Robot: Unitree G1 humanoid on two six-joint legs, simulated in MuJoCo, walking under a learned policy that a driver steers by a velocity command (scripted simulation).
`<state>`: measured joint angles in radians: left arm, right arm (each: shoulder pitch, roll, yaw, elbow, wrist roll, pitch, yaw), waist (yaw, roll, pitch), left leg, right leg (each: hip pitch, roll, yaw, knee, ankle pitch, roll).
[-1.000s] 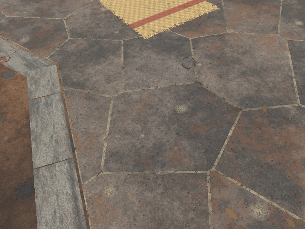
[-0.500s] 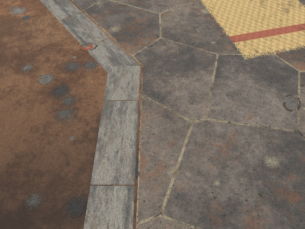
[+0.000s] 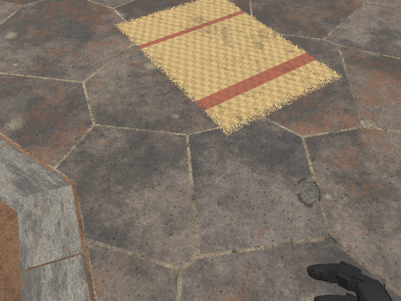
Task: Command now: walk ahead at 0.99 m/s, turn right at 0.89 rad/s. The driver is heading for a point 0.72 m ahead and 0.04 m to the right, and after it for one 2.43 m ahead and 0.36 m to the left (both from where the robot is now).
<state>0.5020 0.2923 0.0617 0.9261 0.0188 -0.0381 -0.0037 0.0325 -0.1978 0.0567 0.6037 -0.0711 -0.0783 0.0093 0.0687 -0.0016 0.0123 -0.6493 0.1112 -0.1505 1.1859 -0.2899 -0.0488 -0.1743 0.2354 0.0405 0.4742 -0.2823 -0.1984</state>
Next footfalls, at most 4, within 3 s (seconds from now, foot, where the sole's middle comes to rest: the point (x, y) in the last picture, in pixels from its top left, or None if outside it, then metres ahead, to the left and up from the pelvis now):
0.20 left None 0.40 0.21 -0.76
0.62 right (254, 251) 0.70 -0.14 -0.76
1.04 left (225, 183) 1.00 -0.02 -0.76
1.50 right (270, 173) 1.07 -0.21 -0.76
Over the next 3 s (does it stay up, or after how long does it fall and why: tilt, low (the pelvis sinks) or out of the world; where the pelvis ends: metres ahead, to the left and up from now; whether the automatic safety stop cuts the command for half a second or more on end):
stays up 1.11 -0.04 -0.01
